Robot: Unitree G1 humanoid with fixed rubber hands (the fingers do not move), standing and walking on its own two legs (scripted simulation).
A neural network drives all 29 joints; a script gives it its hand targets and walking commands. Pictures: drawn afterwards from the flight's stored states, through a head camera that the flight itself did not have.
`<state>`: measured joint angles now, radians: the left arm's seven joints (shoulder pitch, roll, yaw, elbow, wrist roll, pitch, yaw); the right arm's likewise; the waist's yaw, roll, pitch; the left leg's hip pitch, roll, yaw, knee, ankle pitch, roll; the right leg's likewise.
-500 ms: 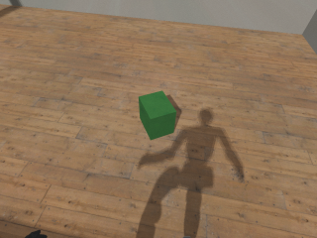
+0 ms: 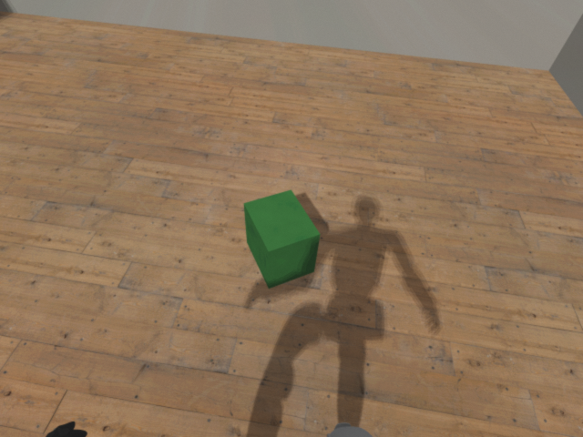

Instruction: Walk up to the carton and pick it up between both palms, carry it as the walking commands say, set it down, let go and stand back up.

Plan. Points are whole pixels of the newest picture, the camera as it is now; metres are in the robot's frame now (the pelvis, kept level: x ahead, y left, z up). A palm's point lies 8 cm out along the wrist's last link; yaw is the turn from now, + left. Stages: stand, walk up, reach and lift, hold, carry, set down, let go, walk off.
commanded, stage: walk up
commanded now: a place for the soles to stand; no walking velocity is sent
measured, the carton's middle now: (280, 238) +0.95 +0.01 -0.63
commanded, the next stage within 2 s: none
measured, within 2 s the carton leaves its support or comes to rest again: neither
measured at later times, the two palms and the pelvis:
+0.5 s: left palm (81, 368) +0.26 +0.31 -0.08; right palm (534, 422) +0.18 -0.35 -0.09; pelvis +0.15 -0.01 -0.01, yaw -1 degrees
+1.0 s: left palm (122, 295) +0.38 +0.29 -0.08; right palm (494, 298) +0.38 -0.37 -0.09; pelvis +0.30 -0.04 -0.01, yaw -1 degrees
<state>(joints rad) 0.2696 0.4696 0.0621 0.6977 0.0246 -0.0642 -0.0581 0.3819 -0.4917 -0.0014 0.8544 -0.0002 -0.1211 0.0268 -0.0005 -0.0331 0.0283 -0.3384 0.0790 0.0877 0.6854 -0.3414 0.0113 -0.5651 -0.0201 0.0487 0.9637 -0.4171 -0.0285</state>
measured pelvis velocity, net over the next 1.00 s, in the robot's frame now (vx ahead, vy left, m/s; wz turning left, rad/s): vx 0.30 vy -0.04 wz -0.01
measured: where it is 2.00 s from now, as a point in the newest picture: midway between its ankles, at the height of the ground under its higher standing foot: (300, 380)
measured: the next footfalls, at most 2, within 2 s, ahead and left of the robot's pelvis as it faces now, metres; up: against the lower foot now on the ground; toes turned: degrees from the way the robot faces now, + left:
right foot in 0.10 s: +0.17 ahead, -0.15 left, +0.00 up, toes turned +2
left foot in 0.38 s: +0.23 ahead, +0.13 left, +0.00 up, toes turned +4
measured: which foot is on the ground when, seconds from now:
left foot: down 0.00-0.10, up 0.12-0.36, down 0.38-0.68, up 0.70-0.98, down 1.00-1.00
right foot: up 0.00-0.08, down 0.10-0.38, up 0.40-0.66, down 0.68-1.00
